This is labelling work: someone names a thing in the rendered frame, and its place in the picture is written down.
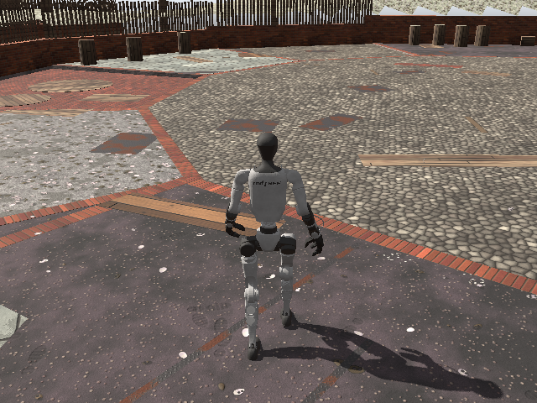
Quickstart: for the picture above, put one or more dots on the left robot foot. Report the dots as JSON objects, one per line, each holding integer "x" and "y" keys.
{"x": 253, "y": 352}

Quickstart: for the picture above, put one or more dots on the robot left hand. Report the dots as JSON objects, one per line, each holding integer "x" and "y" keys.
{"x": 234, "y": 234}

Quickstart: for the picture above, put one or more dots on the robot left forearm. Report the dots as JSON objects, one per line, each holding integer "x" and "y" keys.
{"x": 230, "y": 217}

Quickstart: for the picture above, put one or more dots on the robot right upper arm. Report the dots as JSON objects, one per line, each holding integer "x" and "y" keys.
{"x": 294, "y": 177}

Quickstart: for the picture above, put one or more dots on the robot left upper arm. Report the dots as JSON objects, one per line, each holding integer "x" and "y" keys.
{"x": 241, "y": 178}

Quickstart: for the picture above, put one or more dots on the robot right forearm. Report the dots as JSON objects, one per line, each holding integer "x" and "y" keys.
{"x": 311, "y": 224}

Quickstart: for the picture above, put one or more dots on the left robot thigh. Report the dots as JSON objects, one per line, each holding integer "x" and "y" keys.
{"x": 249, "y": 257}

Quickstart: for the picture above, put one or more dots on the robot right hand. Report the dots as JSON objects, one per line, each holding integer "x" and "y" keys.
{"x": 316, "y": 242}

